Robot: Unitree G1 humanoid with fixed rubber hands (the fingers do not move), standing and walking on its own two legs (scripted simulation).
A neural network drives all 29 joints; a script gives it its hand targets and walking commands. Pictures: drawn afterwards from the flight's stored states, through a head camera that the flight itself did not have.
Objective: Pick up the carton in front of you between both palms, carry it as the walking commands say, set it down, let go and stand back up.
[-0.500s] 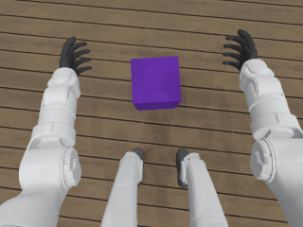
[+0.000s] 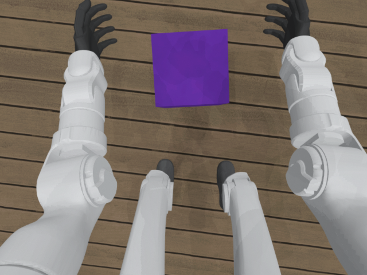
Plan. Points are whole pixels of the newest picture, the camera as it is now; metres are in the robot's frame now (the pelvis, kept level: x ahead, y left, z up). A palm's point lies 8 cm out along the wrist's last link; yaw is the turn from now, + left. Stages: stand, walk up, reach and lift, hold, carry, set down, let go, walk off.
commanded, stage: reach and lift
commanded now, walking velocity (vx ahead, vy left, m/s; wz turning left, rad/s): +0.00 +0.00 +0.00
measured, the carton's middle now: (190, 75) +0.51 +0.03 -0.49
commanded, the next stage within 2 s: none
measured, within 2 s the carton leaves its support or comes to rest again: leaves its support in 1.54 s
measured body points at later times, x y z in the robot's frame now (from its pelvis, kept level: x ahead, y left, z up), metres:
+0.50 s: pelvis -0.06 +0.00 -0.21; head +0.32 +0.01 +0.03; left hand +0.50 +0.22 -0.38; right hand +0.53 -0.16 -0.38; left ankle +0.05 +0.13 -0.58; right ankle +0.05 -0.13 -0.58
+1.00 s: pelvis -0.05 +0.00 -0.24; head +0.32 +0.01 -0.01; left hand +0.51 +0.21 -0.42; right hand +0.53 -0.15 -0.42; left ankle +0.05 +0.13 -0.58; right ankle +0.05 -0.13 -0.58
